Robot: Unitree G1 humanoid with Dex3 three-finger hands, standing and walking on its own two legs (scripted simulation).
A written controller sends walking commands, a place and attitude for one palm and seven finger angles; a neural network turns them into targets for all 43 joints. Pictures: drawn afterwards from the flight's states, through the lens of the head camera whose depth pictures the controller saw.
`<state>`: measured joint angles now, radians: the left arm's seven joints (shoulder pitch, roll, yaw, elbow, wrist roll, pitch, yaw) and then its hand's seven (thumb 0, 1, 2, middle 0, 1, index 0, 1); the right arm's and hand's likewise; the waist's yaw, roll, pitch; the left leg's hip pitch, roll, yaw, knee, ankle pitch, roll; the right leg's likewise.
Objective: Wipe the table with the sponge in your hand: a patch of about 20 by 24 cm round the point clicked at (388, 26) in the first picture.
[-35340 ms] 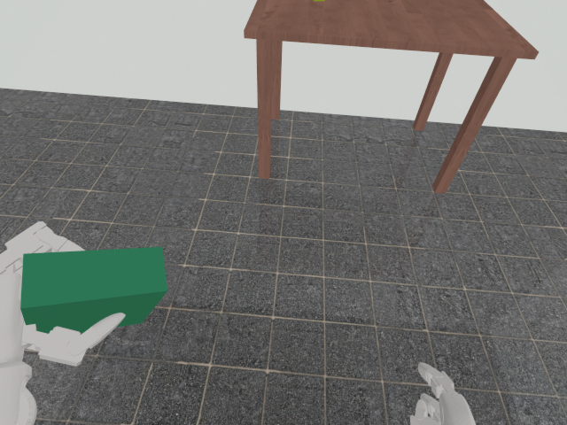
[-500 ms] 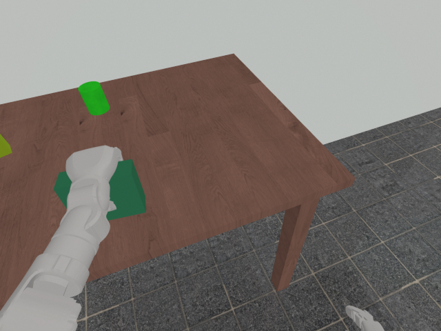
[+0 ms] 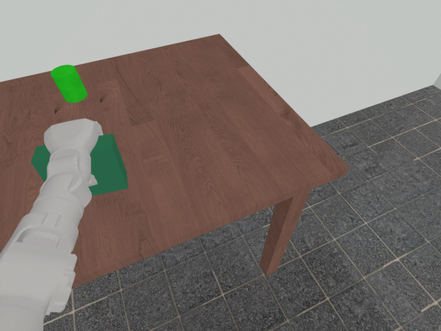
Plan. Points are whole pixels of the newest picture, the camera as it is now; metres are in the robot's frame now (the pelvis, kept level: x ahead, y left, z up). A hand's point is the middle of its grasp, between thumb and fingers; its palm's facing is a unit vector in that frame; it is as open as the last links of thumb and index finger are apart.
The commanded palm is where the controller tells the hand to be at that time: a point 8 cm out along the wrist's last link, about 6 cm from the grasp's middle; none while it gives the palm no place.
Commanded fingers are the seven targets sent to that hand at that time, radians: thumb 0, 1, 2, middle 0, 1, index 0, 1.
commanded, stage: wipe forward along the middle lane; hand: left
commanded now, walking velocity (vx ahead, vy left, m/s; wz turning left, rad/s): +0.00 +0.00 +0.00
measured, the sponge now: (88, 175) +0.41 +0.29 +0.04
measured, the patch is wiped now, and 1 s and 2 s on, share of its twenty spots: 1.00 1.00 1.00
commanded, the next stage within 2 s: slide back across to the first lane in 0.38 s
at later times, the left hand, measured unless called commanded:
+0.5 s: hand (84, 139) +0.47 +0.30 +0.08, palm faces -0.12 -0.01 -0.99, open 9.3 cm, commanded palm +0.46 +0.30 +0.12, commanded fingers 0.00 0.10 1.30 -1.20 -1.60 -1.20 -1.60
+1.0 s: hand (58, 144) +0.46 +0.35 +0.08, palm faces -0.12 -0.04 -0.99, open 9.3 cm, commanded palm +0.44 +0.36 +0.14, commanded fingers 0.00 0.10 1.30 -1.20 -1.60 -1.20 -1.60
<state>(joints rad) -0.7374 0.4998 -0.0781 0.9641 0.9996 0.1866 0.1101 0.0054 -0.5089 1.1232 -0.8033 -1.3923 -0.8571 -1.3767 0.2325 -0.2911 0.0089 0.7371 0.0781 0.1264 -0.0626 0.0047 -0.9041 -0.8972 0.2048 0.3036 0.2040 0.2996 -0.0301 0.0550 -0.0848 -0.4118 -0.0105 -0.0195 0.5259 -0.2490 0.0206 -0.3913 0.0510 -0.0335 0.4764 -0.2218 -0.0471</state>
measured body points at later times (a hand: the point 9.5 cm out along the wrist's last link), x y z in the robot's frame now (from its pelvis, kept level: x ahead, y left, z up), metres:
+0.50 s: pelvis +0.01 +0.02 +0.00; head +0.07 +0.01 +0.44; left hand +0.48 +0.30 +0.13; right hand +0.07 -0.25 -0.14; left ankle +0.00 +0.11 -0.74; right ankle +0.01 -0.09 -0.74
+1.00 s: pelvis +0.04 +0.03 +0.00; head +0.08 +0.02 +0.45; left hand +0.46 +0.35 +0.14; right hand +0.12 -0.25 -0.13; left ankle +0.00 +0.11 -0.74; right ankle +0.01 -0.09 -0.74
